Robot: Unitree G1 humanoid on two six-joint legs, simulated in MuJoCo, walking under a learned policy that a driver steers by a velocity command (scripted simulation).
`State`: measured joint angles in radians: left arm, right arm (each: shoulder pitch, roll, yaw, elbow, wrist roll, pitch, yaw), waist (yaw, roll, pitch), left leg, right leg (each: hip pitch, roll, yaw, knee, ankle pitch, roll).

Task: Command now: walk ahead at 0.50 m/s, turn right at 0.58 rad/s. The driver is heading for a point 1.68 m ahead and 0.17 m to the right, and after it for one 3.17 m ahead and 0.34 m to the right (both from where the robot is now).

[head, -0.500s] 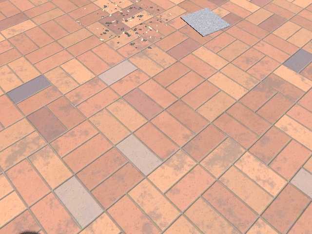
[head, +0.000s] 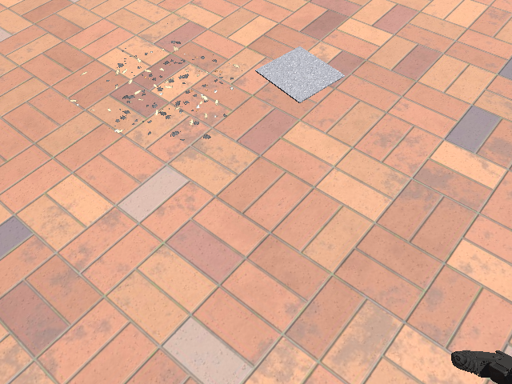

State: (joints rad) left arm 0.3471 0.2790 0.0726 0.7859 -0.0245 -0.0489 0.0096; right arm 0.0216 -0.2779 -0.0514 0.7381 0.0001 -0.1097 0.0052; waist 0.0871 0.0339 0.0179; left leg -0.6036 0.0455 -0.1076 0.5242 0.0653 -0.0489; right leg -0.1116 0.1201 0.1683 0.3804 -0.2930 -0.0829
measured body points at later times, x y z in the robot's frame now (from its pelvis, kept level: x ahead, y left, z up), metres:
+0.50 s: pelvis +0.27 +0.01 -0.01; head +0.30 -0.01 +0.44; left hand +0.55 +0.17 -0.08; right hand +0.20 -0.28 -0.13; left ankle +0.19 +0.15 -0.74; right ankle +0.39 -0.18 -0.70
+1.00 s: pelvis +0.53 -0.12 +0.00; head +0.55 -0.14 +0.45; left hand +0.68 +0.12 -0.11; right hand +0.61 -0.42 -0.10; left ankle +0.77 -0.05 -0.69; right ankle +0.41 -0.17 -0.74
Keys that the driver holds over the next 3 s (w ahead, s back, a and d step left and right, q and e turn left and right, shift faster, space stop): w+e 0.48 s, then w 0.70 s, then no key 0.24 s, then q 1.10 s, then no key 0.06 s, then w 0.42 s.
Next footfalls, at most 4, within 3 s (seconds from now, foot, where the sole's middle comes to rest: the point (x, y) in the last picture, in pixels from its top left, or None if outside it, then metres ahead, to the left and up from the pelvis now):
0.08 left None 0.23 0.14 -0.78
0.60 right None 0.45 -0.19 -0.78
1.12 left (333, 265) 0.82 -0.09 -0.78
1.56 right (423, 255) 0.87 -0.36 -0.78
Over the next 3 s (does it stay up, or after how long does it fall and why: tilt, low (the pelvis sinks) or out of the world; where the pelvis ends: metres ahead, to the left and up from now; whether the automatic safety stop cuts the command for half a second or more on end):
stays up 0.90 -0.14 0.01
